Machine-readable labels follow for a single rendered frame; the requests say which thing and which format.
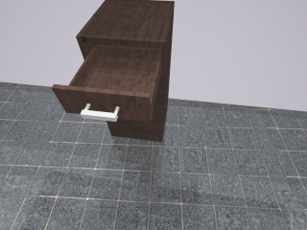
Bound drawer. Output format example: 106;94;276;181
52;45;162;122

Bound cabinet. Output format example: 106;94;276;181
76;0;175;142

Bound handle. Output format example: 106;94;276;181
80;103;120;122

